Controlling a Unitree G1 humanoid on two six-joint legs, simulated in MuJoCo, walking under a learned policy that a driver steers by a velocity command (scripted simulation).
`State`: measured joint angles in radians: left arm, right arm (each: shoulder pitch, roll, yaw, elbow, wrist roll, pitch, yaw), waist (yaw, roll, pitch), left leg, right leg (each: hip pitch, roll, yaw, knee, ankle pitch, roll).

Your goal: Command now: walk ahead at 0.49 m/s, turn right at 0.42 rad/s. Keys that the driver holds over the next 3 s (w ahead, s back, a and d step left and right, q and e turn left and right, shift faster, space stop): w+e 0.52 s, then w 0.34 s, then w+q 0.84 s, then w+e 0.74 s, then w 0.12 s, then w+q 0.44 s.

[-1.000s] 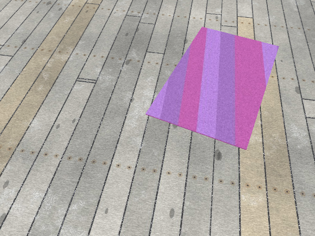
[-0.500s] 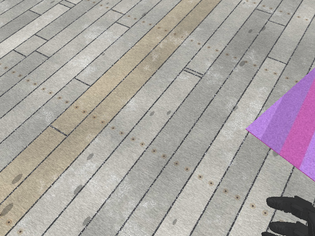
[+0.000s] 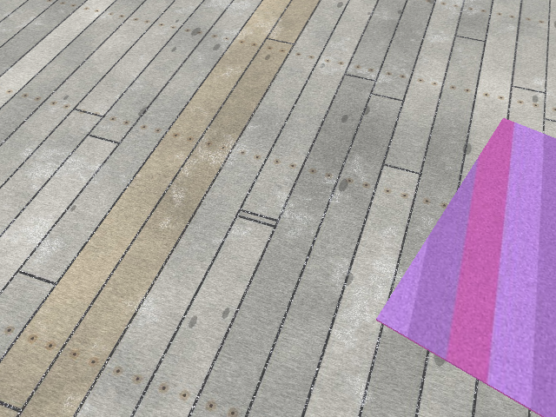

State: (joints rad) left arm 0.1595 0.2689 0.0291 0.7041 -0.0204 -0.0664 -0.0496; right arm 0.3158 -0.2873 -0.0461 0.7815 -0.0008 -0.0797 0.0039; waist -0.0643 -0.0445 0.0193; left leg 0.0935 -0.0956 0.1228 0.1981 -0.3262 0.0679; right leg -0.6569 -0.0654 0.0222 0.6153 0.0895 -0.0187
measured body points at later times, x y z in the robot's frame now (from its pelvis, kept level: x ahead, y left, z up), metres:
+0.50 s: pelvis +0.31 -0.01 +0.00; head +0.34 -0.02 +0.45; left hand +0.45 +0.26 -0.10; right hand +0.46 -0.30 -0.07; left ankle +0.50 +0.09 -0.71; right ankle +0.19 -0.10 -0.73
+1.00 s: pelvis +0.56 -0.08 +0.00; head +0.59 -0.09 +0.45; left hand +0.87 +0.01 -0.06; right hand +0.41 -0.33 -0.12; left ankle +0.50 +0.08 -0.73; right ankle +0.63 -0.25 -0.72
